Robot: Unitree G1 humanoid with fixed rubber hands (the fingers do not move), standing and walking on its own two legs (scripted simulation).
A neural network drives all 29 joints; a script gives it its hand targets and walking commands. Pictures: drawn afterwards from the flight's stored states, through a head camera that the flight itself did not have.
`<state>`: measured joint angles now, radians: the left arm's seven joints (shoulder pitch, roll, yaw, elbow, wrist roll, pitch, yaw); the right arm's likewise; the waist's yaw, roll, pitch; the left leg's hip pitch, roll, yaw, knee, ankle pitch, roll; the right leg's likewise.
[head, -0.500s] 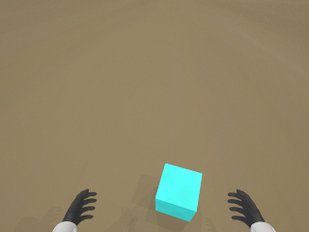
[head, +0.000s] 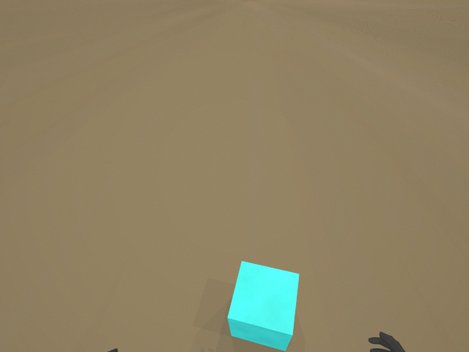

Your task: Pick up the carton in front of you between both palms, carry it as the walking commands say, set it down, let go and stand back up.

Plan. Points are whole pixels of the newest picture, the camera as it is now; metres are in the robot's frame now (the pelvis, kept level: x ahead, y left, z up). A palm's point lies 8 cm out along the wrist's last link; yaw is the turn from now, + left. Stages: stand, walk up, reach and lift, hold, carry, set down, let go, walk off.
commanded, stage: stand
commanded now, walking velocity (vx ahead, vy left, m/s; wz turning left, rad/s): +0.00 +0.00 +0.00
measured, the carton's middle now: (263, 306) +0.39 -0.06 -0.64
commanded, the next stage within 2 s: none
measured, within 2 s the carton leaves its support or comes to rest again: neither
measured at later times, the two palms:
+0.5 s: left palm out of the picture +0.09 +0.24 -0.12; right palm out of the picture +0.04 -0.28 -0.13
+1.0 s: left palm out of the picture +0.01 +0.23 -0.13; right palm out of the picture -0.06 -0.24 -0.14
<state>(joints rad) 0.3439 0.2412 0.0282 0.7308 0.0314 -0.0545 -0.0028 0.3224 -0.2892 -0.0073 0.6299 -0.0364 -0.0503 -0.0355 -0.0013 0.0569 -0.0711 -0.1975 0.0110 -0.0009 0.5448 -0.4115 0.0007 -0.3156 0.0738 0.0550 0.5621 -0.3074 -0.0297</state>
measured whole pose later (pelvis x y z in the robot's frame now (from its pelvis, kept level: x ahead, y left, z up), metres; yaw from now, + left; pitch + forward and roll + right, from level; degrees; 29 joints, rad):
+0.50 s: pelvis +0.02 -0.01 -0.01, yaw -3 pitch +3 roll +0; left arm 0.34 0.23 0.00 0.82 0.02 -0.01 0.03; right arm 0.39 -0.28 0.01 0.78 -0.02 0.00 -0.07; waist -0.01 0.03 -0.07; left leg -0.16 0.03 0.05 0.56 -0.47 -0.02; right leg -0.32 0.10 0.09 0.65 -0.38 -0.06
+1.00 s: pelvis +0.00 +0.00 +0.00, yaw -5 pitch +0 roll +0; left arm 0.36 0.18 -0.01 1.01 0.01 0.01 0.04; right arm 0.43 -0.22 0.03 1.00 -0.02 0.01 -0.06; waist 0.00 0.03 -0.01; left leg -0.07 0.02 0.08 0.48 -0.41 -0.01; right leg -0.25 0.10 0.12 0.57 -0.31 -0.04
